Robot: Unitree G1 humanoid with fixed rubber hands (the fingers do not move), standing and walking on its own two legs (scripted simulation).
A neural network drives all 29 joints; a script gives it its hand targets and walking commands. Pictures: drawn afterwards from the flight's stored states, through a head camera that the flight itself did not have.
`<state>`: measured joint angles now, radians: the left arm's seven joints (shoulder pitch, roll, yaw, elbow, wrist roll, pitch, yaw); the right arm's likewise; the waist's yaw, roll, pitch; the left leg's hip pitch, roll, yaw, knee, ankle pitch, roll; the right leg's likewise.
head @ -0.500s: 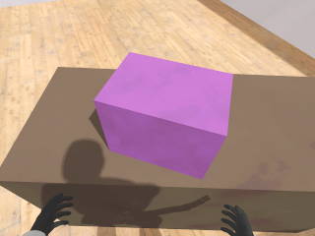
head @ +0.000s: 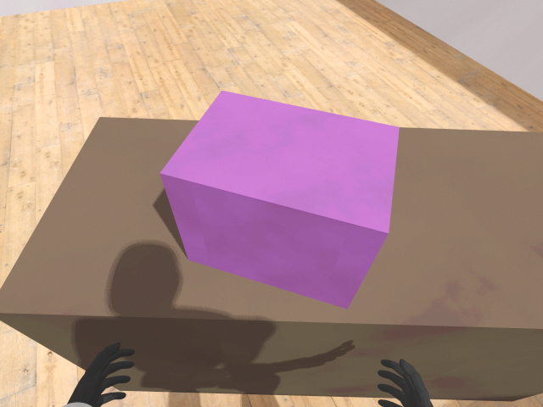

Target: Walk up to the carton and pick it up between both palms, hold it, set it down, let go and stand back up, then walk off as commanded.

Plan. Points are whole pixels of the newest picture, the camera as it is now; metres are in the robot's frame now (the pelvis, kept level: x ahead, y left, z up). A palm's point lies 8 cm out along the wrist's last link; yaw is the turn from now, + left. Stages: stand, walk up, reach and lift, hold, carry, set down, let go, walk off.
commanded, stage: let go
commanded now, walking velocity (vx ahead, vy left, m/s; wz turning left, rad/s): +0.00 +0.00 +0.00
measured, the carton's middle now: (284, 199) +0.45 -0.03 +0.03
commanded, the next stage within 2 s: stand in 0.02 s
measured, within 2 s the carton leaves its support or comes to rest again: neither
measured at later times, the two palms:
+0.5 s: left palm out of the picture +0.08 +0.28 -0.11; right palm out of the picture +0.10 -0.27 -0.10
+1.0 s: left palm out of the picture +0.06 +0.28 -0.11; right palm out of the picture +0.08 -0.27 -0.11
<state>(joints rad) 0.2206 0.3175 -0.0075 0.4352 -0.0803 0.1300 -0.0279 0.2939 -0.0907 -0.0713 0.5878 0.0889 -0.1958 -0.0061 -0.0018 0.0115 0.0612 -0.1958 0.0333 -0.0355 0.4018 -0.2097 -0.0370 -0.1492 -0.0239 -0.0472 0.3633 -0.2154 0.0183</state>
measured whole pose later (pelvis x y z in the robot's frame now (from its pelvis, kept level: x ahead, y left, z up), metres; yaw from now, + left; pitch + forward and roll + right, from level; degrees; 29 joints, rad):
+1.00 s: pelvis -0.01 +0.00 +0.00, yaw +0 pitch -2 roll -1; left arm 0.23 0.31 -0.01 0.97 0.02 -0.03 -0.02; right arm 0.28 -0.30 -0.03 0.76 0.02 -0.02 0.00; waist 0.00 0.04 0.01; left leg -0.19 0.03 -0.04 0.45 -0.23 -0.03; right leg -0.15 -0.03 -0.05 0.41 -0.23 0.02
